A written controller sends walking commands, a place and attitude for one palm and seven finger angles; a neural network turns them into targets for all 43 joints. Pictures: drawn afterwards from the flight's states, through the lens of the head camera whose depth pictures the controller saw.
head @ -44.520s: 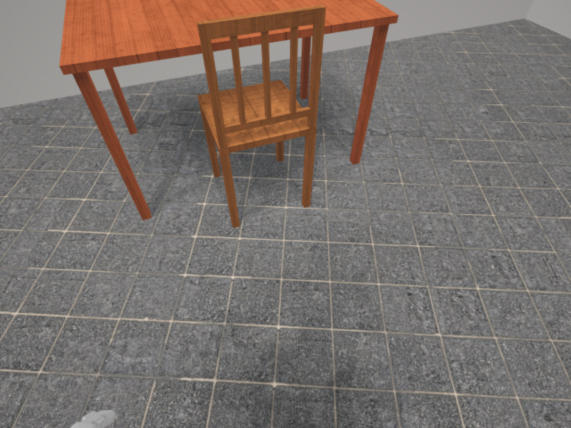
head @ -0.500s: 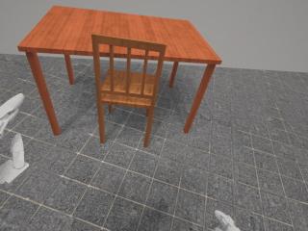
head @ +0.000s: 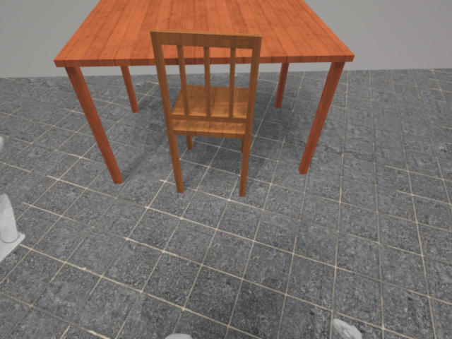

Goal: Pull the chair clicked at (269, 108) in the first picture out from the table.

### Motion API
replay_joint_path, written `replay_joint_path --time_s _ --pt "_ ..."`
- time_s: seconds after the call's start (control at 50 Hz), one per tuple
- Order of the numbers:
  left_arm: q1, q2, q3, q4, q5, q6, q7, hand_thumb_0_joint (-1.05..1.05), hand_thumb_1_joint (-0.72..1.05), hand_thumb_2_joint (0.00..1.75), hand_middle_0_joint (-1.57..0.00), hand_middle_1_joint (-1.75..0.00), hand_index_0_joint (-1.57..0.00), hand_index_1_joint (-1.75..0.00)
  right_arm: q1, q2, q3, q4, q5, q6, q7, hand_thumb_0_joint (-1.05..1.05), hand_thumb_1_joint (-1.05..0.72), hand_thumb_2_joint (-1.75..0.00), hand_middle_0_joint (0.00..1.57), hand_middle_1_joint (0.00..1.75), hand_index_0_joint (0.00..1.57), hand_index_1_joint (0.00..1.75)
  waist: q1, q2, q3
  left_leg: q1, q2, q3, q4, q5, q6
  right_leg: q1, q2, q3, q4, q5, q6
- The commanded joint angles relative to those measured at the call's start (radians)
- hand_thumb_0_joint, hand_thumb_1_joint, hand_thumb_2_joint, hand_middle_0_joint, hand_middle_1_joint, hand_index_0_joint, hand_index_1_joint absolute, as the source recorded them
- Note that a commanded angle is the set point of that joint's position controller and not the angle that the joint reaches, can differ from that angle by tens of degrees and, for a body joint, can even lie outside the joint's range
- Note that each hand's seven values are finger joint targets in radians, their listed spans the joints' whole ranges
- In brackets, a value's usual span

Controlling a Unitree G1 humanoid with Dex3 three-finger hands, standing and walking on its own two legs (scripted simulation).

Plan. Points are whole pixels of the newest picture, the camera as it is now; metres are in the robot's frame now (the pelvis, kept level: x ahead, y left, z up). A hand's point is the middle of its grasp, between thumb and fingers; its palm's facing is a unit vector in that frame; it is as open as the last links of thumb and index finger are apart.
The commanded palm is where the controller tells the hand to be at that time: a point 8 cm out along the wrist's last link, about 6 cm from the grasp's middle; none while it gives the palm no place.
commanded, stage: stop stepping back and stand still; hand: left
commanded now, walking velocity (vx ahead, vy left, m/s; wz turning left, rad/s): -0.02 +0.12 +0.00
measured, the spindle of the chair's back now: (207, 83) +1.01 +0.12 -0.07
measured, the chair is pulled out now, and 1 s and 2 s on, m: -0.08 -0.08 -0.08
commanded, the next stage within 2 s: let the arm hang, fingers relaxed in 0.44 s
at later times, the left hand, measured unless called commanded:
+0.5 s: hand (40, 218) +0.23 +0.26 +0.17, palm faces +0.37 -0.78 -0.50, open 7.4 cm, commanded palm +0.17 +0.30 +0.19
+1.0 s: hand out of the picture +0.00 +0.20 -0.16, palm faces +0.04 -0.98 -0.21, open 7.1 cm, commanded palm none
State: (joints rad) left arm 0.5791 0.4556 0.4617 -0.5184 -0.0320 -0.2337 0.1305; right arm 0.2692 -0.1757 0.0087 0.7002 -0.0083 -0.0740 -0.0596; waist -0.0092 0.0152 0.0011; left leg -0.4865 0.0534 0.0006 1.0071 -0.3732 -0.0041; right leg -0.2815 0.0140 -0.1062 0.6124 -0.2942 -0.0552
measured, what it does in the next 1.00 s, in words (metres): stands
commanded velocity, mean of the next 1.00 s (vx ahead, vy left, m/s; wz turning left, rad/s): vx -0.02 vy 0.00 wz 0.00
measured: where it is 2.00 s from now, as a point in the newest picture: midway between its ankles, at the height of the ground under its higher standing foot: outside the picture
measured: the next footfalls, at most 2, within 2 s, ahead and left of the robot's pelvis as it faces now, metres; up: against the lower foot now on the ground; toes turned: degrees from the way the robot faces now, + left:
none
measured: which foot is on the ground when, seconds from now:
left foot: down 0.00-1.00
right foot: down 0.00-1.00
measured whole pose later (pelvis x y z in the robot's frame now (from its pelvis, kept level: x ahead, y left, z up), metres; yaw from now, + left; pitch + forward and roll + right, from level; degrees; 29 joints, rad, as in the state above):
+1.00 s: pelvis +0.01 +0.01 +0.02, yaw +2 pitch -1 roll -1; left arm 0.30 0.20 0.00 1.08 0.01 0.02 0.01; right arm 0.30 -0.19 0.01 1.11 -0.02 0.03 -0.02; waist -0.01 0.00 0.06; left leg -0.24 0.02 0.04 0.44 -0.19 0.01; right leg -0.17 -0.01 -0.11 0.41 -0.23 -0.02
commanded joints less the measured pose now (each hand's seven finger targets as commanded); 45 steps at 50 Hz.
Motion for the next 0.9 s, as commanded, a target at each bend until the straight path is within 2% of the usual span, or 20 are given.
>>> replay_joint_path --time_s 0.0,0.04,0.06,0.08,0.12,0.16,0.2,0.28,0.34,0.5,0.52,0.54,0.56,0.6,0.64,0.7,0.74,0.8,0.84,0.88 --pt "-0.097 0.111 0.061 -0.077 -0.002 -0.040 0.025 0.00 0.90 0.90 -0.20 -0.30 -0.20 -0.30 -0.142 -0.127 -0.047 -0.167 0.004 -0.072 -0.030 0.00 -0.90 -0.90 0.20 0.30 0.20 0.30 -0.006 -0.132 0.023 0.071 0.014 0.050 -0.204 0.049 0.013 -0.076 -0.270 0.275 -0.373 -0.140 -0.097" --pt "-0.137 0.109 0.037 -0.135 0.005 -0.050 0.038 0.00 0.90 0.90 -0.20 -0.30 -0.20 -0.30 -0.151 -0.128 -0.045 -0.166 0.001 -0.088 -0.037 0.00 -0.90 -0.90 0.20 0.30 0.20 0.30 0.000 -0.110 -0.009 0.204 -0.013 0.078 -0.412 0.114 0.025 -0.034 -0.249 0.230 -0.329 -0.073 -0.068" --pt "-0.142 0.123 0.039 -0.175 0.005 -0.054 0.046 0.00 0.90 0.90 -0.20 -0.30 -0.20 -0.30 -0.154 -0.135 -0.048 -0.169 0.002 -0.098 -0.043 0.00 -0.90 -0.90 0.20 0.30 0.20 0.30 0.000 -0.056 -0.023 0.272 -0.017 0.067 -0.519 0.150 0.030 -0.022 -0.228 0.208 -0.287 -0.041 -0.043" --pt "-0.131 0.135 0.052 -0.201 0.006 -0.062 0.049 0.00 0.90 0.90 -0.20 -0.30 -0.20 -0.30 -0.147 -0.140 -0.052 -0.175 -0.001 -0.105 -0.043 0.00 -0.90 -0.90 0.20 0.30 0.20 0.30 0.005 -0.002 -0.037 0.316 0.012 0.016 -0.603 0.176 0.040 0.002 -0.192 0.195 -0.218 0.003 -0.011" --pt "-0.130 0.143 0.063 -0.256 0.009 -0.064 0.054 0.00 0.90 0.90 -0.20 -0.30 -0.20 -0.30 -0.151 -0.165 -0.061 -0.200 0.006 -0.105 -0.039 0.00 -0.90 -0.90 0.20 0.30 0.20 0.30 0.022 0.113 -0.082 0.364 0.134 -0.135 -0.617 0.399 0.080 0.009 -0.077 0.128 -0.096 0.099 0.052" --pt "-0.104 0.166 0.093 -0.259 0.018 -0.065 0.053 0.00 0.90 0.90 -0.20 -0.30 -0.20 -0.30 -0.144 -0.130 -0.047 -0.191 -0.002 -0.106 -0.034 0.00 -0.90 -0.90 0.20 0.30 0.20 0.30 0.014 0.223 -0.107 0.366 0.149 -0.139 -0.642 0.599 0.068 0.032 -0.045 0.068 -0.029 0.108 0.062" --pt "-0.061 0.145 0.092 -0.227 0.013 -0.059 0.052 0.00 0.90 0.90 -0.20 -0.30 -0.20 -0.30 -0.142 -0.133 -0.051 -0.196 0.004 -0.109 -0.024 0.00 -0.90 -0.90 0.20 0.30 0.20 0.30 0.014 0.191 -0.103 0.351 0.160 -0.109 -0.645 0.594 0.066 0.062 -0.036 0.069 -0.071 0.039 0.061" --pt "0.025 0.110 0.079 -0.147 -0.008 -0.041 0.044 0.00 0.90 0.90 -0.20 -0.30 -0.20 -0.30 -0.146 -0.137 -0.056 -0.214 0.019 -0.085 -0.012 0.00 -0.90 -0.90 0.20 0.30 0.20 0.30 0.002 0.042 -0.118 0.277 0.065 -0.012 -0.570 0.455 0.020 0.172 -0.068 0.147 -0.193 0.352 0.046" --pt "0.026 0.110 0.076 -0.115 -0.018 -0.029 0.043 0.00 0.90 0.90 -0.20 -0.30 -0.20 -0.30 -0.147 -0.135 -0.055 -0.216 0.018 -0.064 -0.014 0.00 -0.90 -0.90 0.20 0.30 0.20 0.30 -0.006 -0.011 -0.133 0.293 0.037 0.012 -0.562 0.369 0.010 0.155 -0.093 0.182 -0.230 0.388 0.040" --pt "-0.033 0.124 0.060 -0.131 -0.014 -0.004 0.045 0.00 0.90 0.90 -0.20 -0.30 -0.20 -0.30 -0.171 -0.134 -0.047 -0.229 0.012 -0.043 -0.033 0.00 -0.90 -0.90 0.20 0.30 0.20 0.30 0.002 0.017 -0.104 0.327 0.030 0.015 -0.603 0.334 0.021 0.119 -0.081 0.169 -0.274 0.304 0.049" --pt "-0.112 -0.025 -0.355 0.645 0.088 0.129 -0.118 0.00 0.90 0.90 -0.20 -0.30 -0.20 -0.30 -0.198 -0.331 -0.093 0.010 0.013 -0.090 0.072 0.00 -0.90 -0.90 0.20 0.30 0.20 0.30 -0.030 0.050 -0.034 0.215 0.059 -0.030 -0.435 0.471 0.036 0.005 -0.157 0.109 -0.101 0.432 0.026" --pt "-0.110 -0.056 -0.332 0.664 0.066 0.197 -0.132 0.00 0.90 0.90 -0.20 -0.30 -0.20 -0.30 -0.116 -0.264 -0.091 -0.006 0.022 -0.028 0.074 0.00 -0.90 -0.90 0.20 0.30 0.20 0.30 -0.020 0.041 -0.101 0.252 0.061 -0.025 -0.471 0.453 0.032 0.006 -0.143 0.138 -0.118 0.328 0.023" --pt "-0.143 -0.091 -0.351 0.704 0.068 0.205 -0.134 0.00 0.90 0.90 -0.20 -0.30 -0.20 -0.30 -0.104 -0.231 -0.078 0.001 0.010 -0.010 0.071 0.00 -0.90 -0.90 0.20 0.30 0.20 0.30 -0.009 -0.031 -0.116 0.237 0.073 -0.050 -0.470 0.420 0.042 -0.003 -0.129 0.125 -0.113 0.250 0.027" --pt "-0.207 -0.077 -0.365 0.805 0.066 0.209 -0.133 0.00 0.90 0.90 -0.20 -0.30 -0.20 -0.30 -0.113 -0.233 -0.060 -0.003 -0.004 0.016 0.067 0.00 -0.90 -0.90 0.20 0.30 0.20 0.30 0.000 -0.131 -0.111 0.202 0.063 -0.081 -0.476 0.353 0.059 0.017 -0.135 0.127 -0.134 0.198 0.017" --pt "-0.278 -0.048 -0.375 0.928 0.066 0.213 -0.129 0.00 0.90 0.90 -0.20 -0.30 -0.20 -0.30 -0.111 -0.246 -0.059 0.025 -0.013 0.034 0.064 0.00 -0.90 -0.90 0.20 0.30 0.20 0.30 -0.002 -0.219 -0.096 0.217 0.035 -0.063 -0.476 0.358 0.052 0.036 -0.158 0.146 -0.158 0.240 -0.003" --pt "-0.331 -0.047 -0.403 1.125 0.053 0.224 -0.118 0.00 0.90 0.90 -0.20 -0.30 -0.20 -0.30 -0.106 -0.219 -0.044 0.097 -0.019 0.057 0.061 0.00 -0.90 -0.90 0.20 0.30 0.20 0.30 -0.002 -0.078 -0.067 0.259 0.031 -0.047 -0.535 0.402 0.038 0.067 -0.155 0.143 -0.165 0.265 -0.003" --pt "-0.338 -0.066 -0.423 1.246 0.045 0.230 -0.115 0.00 0.90 0.90 -0.20 -0.30 -0.20 -0.30 -0.100 -0.199 -0.031 0.157 -0.017 0.063 0.056 0.00 -0.90 -0.90 0.20 0.30 0.20 0.30 0.003 0.029 -0.044 0.258 0.042 -0.056 -0.590 0.367 0.035 0.083 -0.136 0.140 -0.194 0.172 0.013" --pt "-0.311 -0.089 -0.439 1.387 0.038 0.230 -0.114 0.00 0.90 0.90 -0.20 -0.30 -0.20 -0.30 -0.070 -0.167 -0.019 0.233 -0.012 0.069 0.050 0.00 -0.90 -0.90 0.20 0.30 0.20 0.30 0.007 0.066 -0.014 0.252 0.037 -0.054 -0.629 0.275 0.030 0.101 -0.132 0.145 -0.257 0.080 0.014" --pt "-0.290 -0.120 -0.429 1.449 0.039 0.227 -0.112 0.00 0.90 0.90 -0.20 -0.30 -0.20 -0.30 -0.042 -0.144 -0.023 0.276 -0.016 0.070 0.043 0.00 -0.90 -0.90 0.20 0.30 0.20 0.30 0.007 0.138 -0.018 0.261 0.038 -0.051 -0.642 0.234 0.031 0.108 -0.134 0.145 -0.282 0.061 0.005" --pt "-0.278 -0.122 -0.435 1.497 0.036 0.226 -0.113 0.00 0.90 0.90 -0.20 -0.30 -0.20 -0.30 -0.005 -0.133 -0.023 0.311 -0.012 0.072 0.040 0.00 -0.90 -0.90 0.20 0.30 0.20 0.30 0.006 0.091 -0.025 0.269 0.042 -0.053 -0.647 0.224 0.032 0.120 -0.132 0.133 -0.296 0.061 0.005"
